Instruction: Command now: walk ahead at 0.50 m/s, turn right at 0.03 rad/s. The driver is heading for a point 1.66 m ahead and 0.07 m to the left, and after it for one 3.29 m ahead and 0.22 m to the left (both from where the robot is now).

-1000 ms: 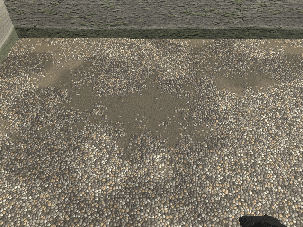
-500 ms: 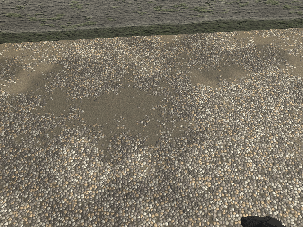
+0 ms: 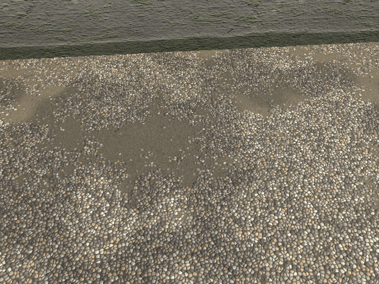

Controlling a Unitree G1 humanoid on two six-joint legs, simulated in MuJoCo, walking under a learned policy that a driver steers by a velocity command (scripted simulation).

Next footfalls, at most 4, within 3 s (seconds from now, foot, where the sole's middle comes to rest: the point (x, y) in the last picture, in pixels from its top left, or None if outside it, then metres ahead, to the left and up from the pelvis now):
none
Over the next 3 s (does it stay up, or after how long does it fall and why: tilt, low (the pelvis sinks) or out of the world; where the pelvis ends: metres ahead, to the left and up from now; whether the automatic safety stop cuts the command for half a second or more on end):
stays up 0.02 -0.02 0.00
